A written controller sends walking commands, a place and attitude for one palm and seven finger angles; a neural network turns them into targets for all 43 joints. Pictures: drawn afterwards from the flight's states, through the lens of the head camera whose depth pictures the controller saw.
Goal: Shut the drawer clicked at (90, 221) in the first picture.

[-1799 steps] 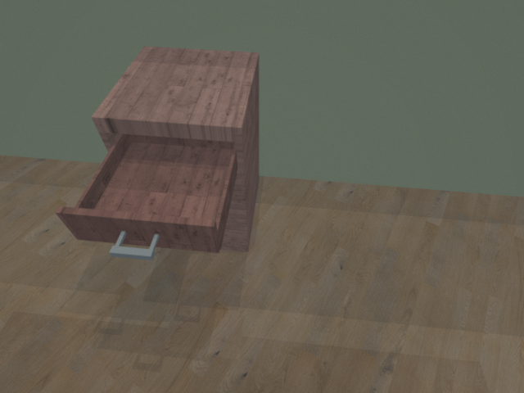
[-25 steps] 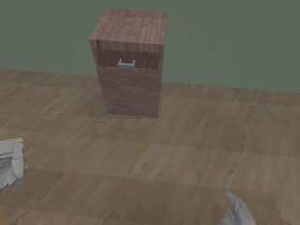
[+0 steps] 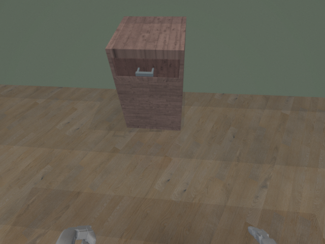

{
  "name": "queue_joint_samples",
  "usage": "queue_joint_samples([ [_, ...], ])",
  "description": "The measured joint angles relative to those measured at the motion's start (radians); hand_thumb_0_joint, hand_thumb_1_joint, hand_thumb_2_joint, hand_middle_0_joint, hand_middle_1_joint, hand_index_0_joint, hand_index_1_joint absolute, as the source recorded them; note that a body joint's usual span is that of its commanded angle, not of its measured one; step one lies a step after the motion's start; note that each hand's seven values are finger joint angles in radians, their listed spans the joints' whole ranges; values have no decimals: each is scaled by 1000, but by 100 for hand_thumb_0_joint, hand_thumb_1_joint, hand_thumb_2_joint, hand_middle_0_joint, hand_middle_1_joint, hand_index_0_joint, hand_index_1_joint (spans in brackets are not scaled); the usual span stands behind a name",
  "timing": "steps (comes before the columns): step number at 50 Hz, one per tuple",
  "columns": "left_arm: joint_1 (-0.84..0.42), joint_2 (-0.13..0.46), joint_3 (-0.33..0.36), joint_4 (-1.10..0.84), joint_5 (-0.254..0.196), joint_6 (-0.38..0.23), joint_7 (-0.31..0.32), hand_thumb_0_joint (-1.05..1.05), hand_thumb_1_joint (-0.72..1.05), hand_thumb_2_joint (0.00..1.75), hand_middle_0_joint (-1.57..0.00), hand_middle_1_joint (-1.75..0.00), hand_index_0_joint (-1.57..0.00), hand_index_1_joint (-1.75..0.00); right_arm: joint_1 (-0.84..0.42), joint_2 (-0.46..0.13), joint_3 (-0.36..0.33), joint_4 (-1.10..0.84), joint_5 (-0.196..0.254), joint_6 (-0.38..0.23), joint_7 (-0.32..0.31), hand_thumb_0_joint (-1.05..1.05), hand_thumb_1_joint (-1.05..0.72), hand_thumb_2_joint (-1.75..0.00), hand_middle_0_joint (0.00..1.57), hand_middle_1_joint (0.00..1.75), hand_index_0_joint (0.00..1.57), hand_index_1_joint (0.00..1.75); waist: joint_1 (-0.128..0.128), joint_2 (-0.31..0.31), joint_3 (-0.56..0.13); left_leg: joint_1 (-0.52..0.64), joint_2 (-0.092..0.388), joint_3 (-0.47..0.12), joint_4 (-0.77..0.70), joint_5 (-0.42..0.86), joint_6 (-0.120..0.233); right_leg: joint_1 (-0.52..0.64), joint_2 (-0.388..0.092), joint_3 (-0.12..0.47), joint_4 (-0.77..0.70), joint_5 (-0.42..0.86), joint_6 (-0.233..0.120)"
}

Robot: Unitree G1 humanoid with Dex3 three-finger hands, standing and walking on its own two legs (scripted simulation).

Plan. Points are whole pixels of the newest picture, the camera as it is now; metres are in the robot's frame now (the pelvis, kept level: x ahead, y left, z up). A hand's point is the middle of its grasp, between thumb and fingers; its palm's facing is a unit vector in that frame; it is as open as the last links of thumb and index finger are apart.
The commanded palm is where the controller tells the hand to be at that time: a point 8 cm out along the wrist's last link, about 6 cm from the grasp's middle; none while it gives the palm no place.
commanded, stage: let the arm hang, fingers relaxed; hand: left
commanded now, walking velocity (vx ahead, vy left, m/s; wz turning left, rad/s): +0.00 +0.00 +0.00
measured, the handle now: (145, 71) +1.02 +0.15 -0.19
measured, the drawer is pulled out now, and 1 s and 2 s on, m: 0.00 0.00 0.00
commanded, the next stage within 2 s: look to check the result in 0.88 s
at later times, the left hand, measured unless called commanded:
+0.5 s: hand out of the picture -0.01 +0.20 -0.15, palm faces +0.01 -0.97 -0.26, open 6.7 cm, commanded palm none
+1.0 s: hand out of the picture +0.01 +0.17 -0.16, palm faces +0.01 -0.98 -0.20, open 7.4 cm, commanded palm none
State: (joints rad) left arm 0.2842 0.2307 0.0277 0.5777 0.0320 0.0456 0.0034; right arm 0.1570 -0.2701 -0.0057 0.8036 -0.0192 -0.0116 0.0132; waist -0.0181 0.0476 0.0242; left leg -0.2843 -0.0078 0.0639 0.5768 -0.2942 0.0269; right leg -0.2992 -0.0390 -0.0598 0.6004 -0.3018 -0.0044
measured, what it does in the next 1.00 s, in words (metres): stands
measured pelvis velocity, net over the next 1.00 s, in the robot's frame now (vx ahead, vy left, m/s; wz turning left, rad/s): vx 0.01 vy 0.00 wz -0.02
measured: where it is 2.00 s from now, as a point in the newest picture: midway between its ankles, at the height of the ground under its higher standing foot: outside the picture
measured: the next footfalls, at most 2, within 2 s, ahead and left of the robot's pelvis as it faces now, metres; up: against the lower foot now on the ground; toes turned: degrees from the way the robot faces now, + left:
none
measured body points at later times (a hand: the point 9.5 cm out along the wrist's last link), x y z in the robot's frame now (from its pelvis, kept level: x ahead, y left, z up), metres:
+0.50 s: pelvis -0.01 +0.00 +0.01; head +0.01 -0.01 +0.46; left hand -0.01 +0.25 -0.13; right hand -0.02 -0.22 -0.15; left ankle +0.01 +0.10 -0.73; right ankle +0.01 -0.12 -0.73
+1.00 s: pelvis +0.01 +0.00 +0.01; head +0.02 -0.01 +0.46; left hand +0.01 +0.22 -0.14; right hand -0.02 -0.22 -0.15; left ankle +0.01 +0.10 -0.73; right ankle +0.01 -0.12 -0.73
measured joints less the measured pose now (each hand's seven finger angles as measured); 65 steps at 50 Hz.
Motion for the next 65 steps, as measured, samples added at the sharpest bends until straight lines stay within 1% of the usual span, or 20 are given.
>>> queue_joint_samples([
  [2,-1,-30,-30,112,-5,10,-3,1,91,90,-117,-137,-117,-136,25,15,8,32,-3,10,-2,1,-91,-90,20,30,20,30,-4,-32,19,18,1,0,-21,13,-1,17,2,0,-20,13,2],
  [3,-2,-39,-29,155,2,8,16,2,91,90,-113,-135,-113,-133,40,23,10,50,-3,15,-4,1,-91,-90,20,30,20,30,-4,-45,27,23,4,-3,-32,21,-2,25,6,-4,-35,22,0],
  [4,-6,-33,-19,190,4,3,30,2,90,90,-109,-133,-110,-129,55,31,12,69,-3,19,-6,1,-91,-90,20,30,20,30,0,-57,34,27,7,-8,-43,29,-4,33,9,-8,-52,32,-2],
  [7,-8,-7,-15,282,-10,-6,18,2,90,90,-98,-123,-99,-117,94,48,15,129,-4,32,-12,1,-91,-90,20,30,20,30,10,-70,47,37,14,-16,-76,53,-8,55,19,-18,-106,64,-8],
  [10,3,1,-17,360,-16,-12,10,2,90,90,-87,-110,-87,-105,123,53,9,178,-2,41,-18,1,-91,-90,20,30,20,30,14,-59,51,45,17,-19,-98,67,-8,72,24,-21,-147,89,-8],
  [16,20,-7,-19,470,-21,-19,8,1,91,90,-64,-82,-64,-79,155,62,-1,241,2,38,-25,1,-91,-90,20,30,20,30,14,-27,43,64,11,-10,-135,84,-1,87,20,-12,-181,108,-2],
  [22,9,-23,-20,523,-23,-31,14,1,91,90,-41,-55,-41,-54,155,84,0,280,5,25,-29,1,-91,-90,20,30,20,30,13,-13,30,86,6,0,-156,89,2,98,15,-2,-186,107,2],
  [27,-14,-44,-21,539,-24,-40,19,1,91,90,-28,-41,-29,-40,144,104,2,299,6,15,-32,0,-91,-90,20,30,20,30,11,-12,17,102,3,6,-167,89,2,107,14,4,-185,102,3],
  [35,-43,-81,-24,542,-22,-48,26,1,92,90,-21,-32,-21,-31,129,127,1,317,5,7,-38,0,-91,-90,20,30,20,30,7,-23,5,121,5,10,-174,84,-1,120,15,8,-185,95,3],
  [52,-14,-98,-18,567,-25,-51,26,1,91,90,-20,-30,-20,-30,150,131,-7,341,7,2,-47,0,-91,-90,20,30,20,30,7,-27,27,135,12,12,-184,74,-7,134,24,11,-196,87,-2],
  [65,-13,-104,-17,573,-25,-55,29,1,91,90,-20,-30,-20,-29,139,136,-7,343,8,-1,-51,0,-91,-90,20,30,20,30,9,-27,27,147,17,8,-186,66,-13,148,29,7,-201,79,-7],
])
